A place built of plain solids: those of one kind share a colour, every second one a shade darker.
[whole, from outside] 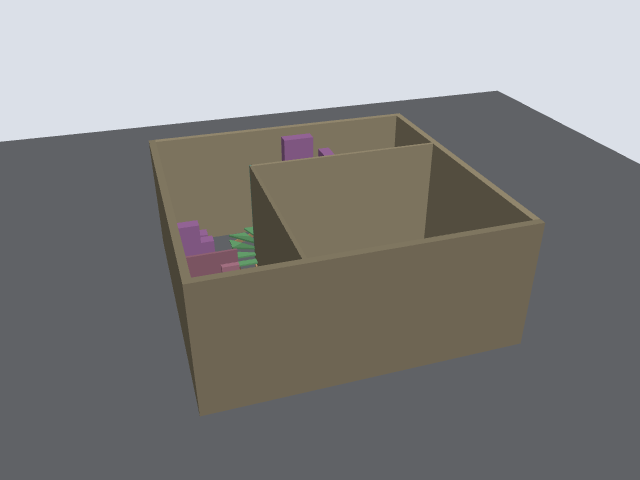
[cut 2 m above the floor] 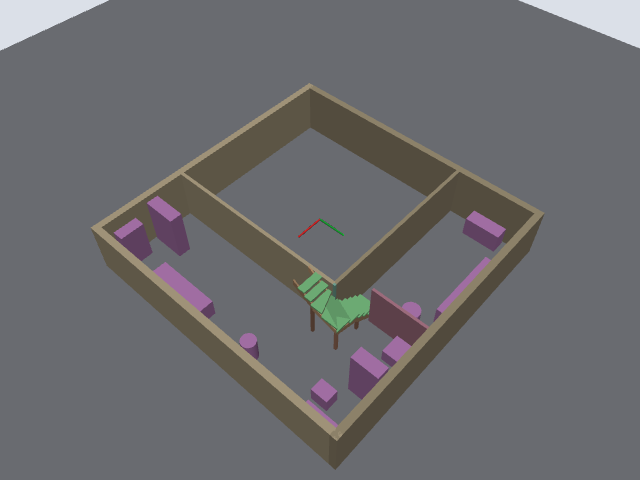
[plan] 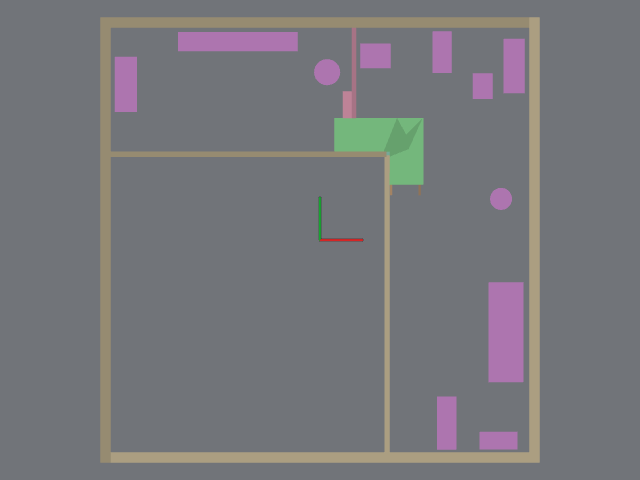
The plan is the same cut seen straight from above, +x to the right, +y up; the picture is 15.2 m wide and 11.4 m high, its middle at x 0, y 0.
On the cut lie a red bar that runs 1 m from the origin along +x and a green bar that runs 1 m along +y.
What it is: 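A barn, workshop or loft; a timber stair that turns on kite winders round a square newel, open at its outer side over a tall bay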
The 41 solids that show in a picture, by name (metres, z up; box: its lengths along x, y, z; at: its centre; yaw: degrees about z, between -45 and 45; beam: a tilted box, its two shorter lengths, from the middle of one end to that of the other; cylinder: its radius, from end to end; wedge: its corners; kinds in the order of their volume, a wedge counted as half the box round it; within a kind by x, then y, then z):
{
 "wall_1": {"box": [0.25, 10.58, 4.59], "at": [-5.09, 0.0, 2.24]},
 "wall_2": {"box": [6.57, 0.13, 4.59], "at": [-1.7, 2.04, 2.24]},
 "wall_3": {"box": [10.43, 0.25, 4.59], "at": [0.0, -5.16, 2.24]},
 "wall_4": {"box": [10.43, 0.25, 4.59], "at": [0.0, 5.16, 2.24]},
 "wall_5": {"box": [0.13, 7.08, 4.59], "at": [1.6, -1.52, 2.24]},
 "wall_6": {"box": [0.25, 10.58, 4.59], "at": [5.09, 0.0, 2.24]},
 "piece_1": {"box": [0.53, 1.32, 0.82], "at": [-4.61, 3.7, 0.36]},
 "piece_2": {"box": [2.85, 0.46, 0.77], "at": [-1.95, 4.71, 0.34]},
 "piece_3": {"cylinder": 0.31, "from": [0.17, 3.99, 0.0], "to": [0.17, 3.99, 0.95]},
 "piece_4": {"box": [0.73, 0.59, 0.55], "at": [1.32, 4.37, 0.23]},
 "piece_5": {"box": [0.46, 0.99, 1.94], "at": [2.9, 4.46, 0.92]},
 "piece_6": {"box": [0.47, 1.27, 1.88], "at": [3.01, -4.35, 0.89]},
 "piece_7": {"box": [0.48, 0.62, 0.63], "at": [3.86, 3.66, 0.26]},
 "piece_8": {"box": [0.91, 0.42, 1.59], "at": [4.24, -4.76, 0.75]},
 "piece_9": {"cylinder": 0.26, "from": [4.3, 0.98, 0.0], "to": [4.3, 0.98, 0.87]},
 "piece_10": {"box": [0.95, 0.46, 1.08], "at": [4.41, -1.72, 2.96]},
 "piece_11": {"box": [0.83, 2.38, 0.74], "at": [4.42, -2.19, 0.32]},
 "piece_12": {"box": [0.51, 1.3, 0.55], "at": [4.61, 4.13, 0.22]},
 "piece_13": {"box": [0.49, 1.22, 1.8], "at": [4.64, -0.52, 3.32]},
 "part_1": {"box": [0.23, 0.64, 1.25], "at": [0.65, 3.21, 0.58]},
 "part_2": {"box": [0.1, 2.17, 1.76], "at": [0.81, 3.98, 0.83]},
 "tread_1": {"box": [0.28, 0.81, 0.07], "at": [0.48, 2.49, 0.17]},
 "tread_2": {"box": [0.28, 0.81, 0.07], "at": [0.74, 2.49, 0.37]},
 "tread_3": {"box": [0.28, 0.81, 0.07], "at": [1.0, 2.49, 0.57]},
 "tread_4": {"box": [0.28, 0.81, 0.07], "at": [1.27, 2.49, 0.77]},
 "tread_5": {"wedge": [[1.39, 2.09, 0.94], [1.39, 2.09, 1.01], [1.39, 2.9, 0.94], [1.39, 2.9, 1.01], [1.53, 2.09, 0.94], [1.53, 2.09, 1.01], [1.85, 2.9, 0.94], [1.85, 2.9, 1.01]]},
 "tread_6": {"wedge": [[1.51, 2.09, 1.14], [1.51, 2.09, 1.21], [1.65, 2.08, 1.14], [1.65, 2.08, 1.21], [1.83, 2.9, 1.14], [1.83, 2.9, 1.21], [2.06, 2.49, 1.14], [2.06, 2.49, 1.21]]},
 "tread_7": {"wedge": [[1.63, 2.09, 1.34], [1.63, 2.09, 1.41], [1.65, 1.96, 1.34], [1.65, 1.96, 1.41], [2.09, 2.13, 1.34], [2.09, 2.13, 1.41], [2.44, 2.9, 1.34], [2.44, 2.9, 1.41]]},
 "tread_8": {"wedge": [[1.65, 1.84, 1.54], [1.65, 1.84, 1.61], [1.65, 1.98, 1.54], [1.65, 1.98, 1.61], [2.46, 1.84, 1.54], [2.46, 1.84, 1.61], [2.46, 2.3, 1.54], [2.46, 2.3, 1.61]]},
 "tread_9": {"wedge": [[1.83, 2.9, 1.14], [1.83, 2.9, 1.21], [2.06, 2.49, 1.14], [2.06, 2.49, 1.21], [2.46, 2.89, 1.14], [2.46, 2.89, 1.21], [2.46, 2.9, 1.14], [2.46, 2.9, 1.21]]},
 "tread_10": {"box": [0.81, 0.28, 0.07], "at": [2.05, 1.45, 1.98]},
 "tread_11": {"box": [0.81, 0.28, 0.07], "at": [2.05, 1.71, 1.78]},
 "tread_12": {"wedge": [[2.09, 2.13, 1.34], [2.09, 2.13, 1.41], [2.44, 2.9, 1.34], [2.44, 2.9, 1.41], [2.46, 2.28, 1.34], [2.46, 2.28, 1.41], [2.46, 2.9, 1.34], [2.46, 2.9, 1.41]]},
 "carriage_1": {"wedge": [[0.47, 2.78, -0.2], [0.47, 2.78, 0.03], [0.47, 2.83, -0.2], [0.47, 2.83, 0.03], [1.39, 2.78, 0.45], [1.39, 2.78, 0.69], [1.39, 2.83, 0.45], [1.39, 2.83, 0.69]]},
 "carriage_2": {"wedge": [[1.39, 2.78, 0.53], [1.39, 2.78, 0.73], [1.39, 2.83, 0.53], [1.39, 2.83, 0.73], [2.36, 2.78, 0.86], [2.36, 2.78, 1.06], [2.36, 2.83, 0.86], [2.36, 2.83, 1.06]]},
 "carriage_3": {"wedge": [[1.66, 1.06, 1.87], [1.66, 1.06, 2.1], [1.66, 1.86, 1.3], [1.66, 1.86, 1.53], [1.71, 1.06, 1.87], [1.71, 1.06, 2.1], [1.71, 1.86, 1.3], [1.71, 1.86, 1.53]]},
 "carriage_4": {"wedge": [[2.34, 1.06, 1.87], [2.34, 1.06, 2.1], [2.34, 1.86, 1.3], [2.34, 1.86, 1.53], [2.39, 1.06, 1.87], [2.39, 1.06, 2.1], [2.39, 1.86, 1.3], [2.39, 1.86, 1.53]]},
 "carriage_5": {"wedge": [[2.34, 1.86, 1.26], [2.34, 1.86, 1.46], [2.34, 2.8, 0.93], [2.34, 2.8, 1.13], [2.39, 1.86, 1.26], [2.39, 1.86, 1.46], [2.39, 2.8, 0.93], [2.39, 2.8, 1.13]]},
 "newel_1": {"box": [0.09, 0.09, 4.59], "at": [1.62, 2.05, 2.24]},
 "post_1": {"box": [0.1, 0.1, 1.59], "at": [2.34, 1.81, 0.75]},
 "post_2": {"box": [0.1, 0.1, 1.19], "at": [2.34, 2.78, 0.55]}
}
